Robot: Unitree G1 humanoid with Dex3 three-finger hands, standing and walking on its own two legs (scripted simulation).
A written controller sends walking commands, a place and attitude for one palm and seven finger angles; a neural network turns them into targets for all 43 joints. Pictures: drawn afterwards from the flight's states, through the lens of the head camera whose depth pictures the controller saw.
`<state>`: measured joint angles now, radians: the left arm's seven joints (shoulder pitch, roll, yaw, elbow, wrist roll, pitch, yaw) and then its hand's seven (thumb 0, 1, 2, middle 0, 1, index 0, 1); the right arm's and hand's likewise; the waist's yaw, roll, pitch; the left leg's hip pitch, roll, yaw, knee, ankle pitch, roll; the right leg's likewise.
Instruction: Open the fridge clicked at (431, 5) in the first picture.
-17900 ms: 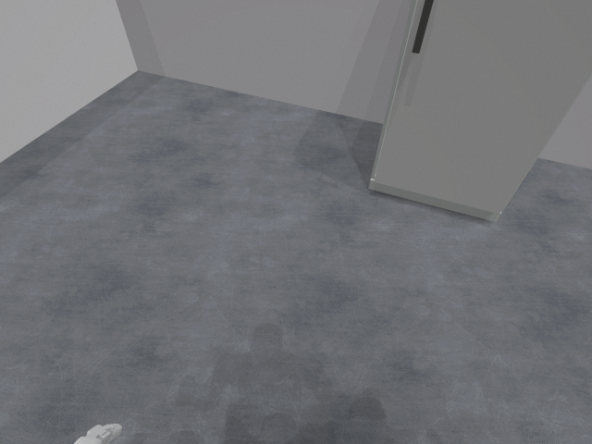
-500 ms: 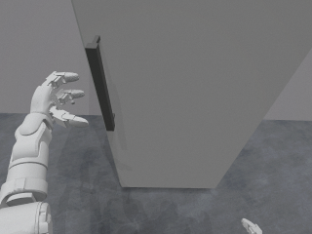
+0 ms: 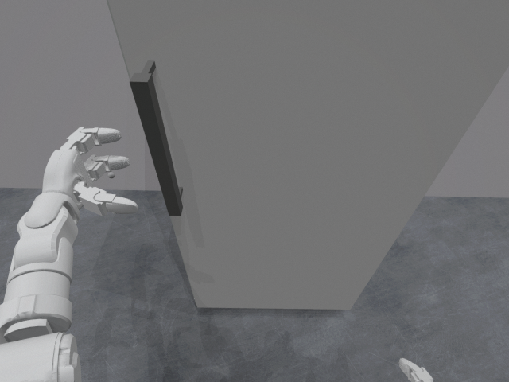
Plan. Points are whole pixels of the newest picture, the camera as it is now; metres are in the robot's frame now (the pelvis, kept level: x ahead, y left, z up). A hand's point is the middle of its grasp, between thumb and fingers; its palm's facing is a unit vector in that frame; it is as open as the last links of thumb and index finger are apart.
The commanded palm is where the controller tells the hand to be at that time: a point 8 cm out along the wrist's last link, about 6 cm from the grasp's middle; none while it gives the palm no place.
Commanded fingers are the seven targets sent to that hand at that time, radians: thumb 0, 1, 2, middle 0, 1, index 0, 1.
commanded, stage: move the hooked fingers beside the handle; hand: left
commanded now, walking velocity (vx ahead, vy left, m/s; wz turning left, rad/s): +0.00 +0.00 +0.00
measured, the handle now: (164, 149) +0.47 +0.18 +0.12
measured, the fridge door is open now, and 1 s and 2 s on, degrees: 0 0 0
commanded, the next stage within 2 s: none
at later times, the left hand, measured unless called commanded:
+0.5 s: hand (112, 167) +0.40 +0.24 +0.14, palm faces +0.06 -1.00 +0.01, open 14.0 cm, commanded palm +0.37 +0.28 +0.13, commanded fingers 0.00 -0.50 0.30 -0.30 -1.20 -0.30 -1.20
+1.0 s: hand (109, 175) +0.39 +0.24 +0.14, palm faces +0.07 -1.00 -0.01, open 14.0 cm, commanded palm +0.36 +0.28 +0.14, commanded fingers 0.00 -0.50 0.30 -0.30 -1.20 -0.30 -1.20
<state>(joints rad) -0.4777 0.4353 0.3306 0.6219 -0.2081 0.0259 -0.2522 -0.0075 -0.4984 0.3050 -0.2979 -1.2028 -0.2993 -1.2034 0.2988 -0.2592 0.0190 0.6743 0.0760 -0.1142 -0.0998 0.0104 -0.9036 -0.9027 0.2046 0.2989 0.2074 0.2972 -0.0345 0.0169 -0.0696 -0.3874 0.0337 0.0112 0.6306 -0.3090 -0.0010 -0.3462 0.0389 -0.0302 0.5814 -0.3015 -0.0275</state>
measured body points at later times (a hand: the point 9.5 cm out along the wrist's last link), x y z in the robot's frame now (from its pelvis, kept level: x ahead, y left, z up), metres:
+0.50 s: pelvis +0.00 +0.00 +0.00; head +0.01 +0.01 +0.45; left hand +0.39 +0.29 +0.14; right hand +0.09 -0.26 -0.10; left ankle +0.01 +0.12 -0.73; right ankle +0.00 -0.10 -0.73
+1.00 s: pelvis +0.00 +0.01 +0.00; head +0.01 +0.02 +0.45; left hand +0.38 +0.29 +0.14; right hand +0.12 -0.24 -0.09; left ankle +0.01 +0.12 -0.73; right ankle +0.00 -0.10 -0.73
